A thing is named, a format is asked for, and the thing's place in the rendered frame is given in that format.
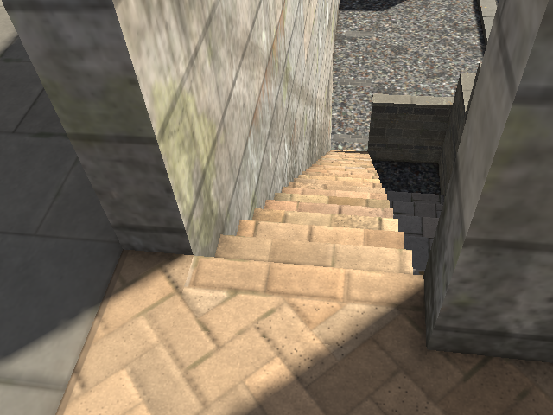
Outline stairs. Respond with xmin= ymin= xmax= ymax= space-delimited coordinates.
xmin=215 ymin=150 xmax=413 ymax=274

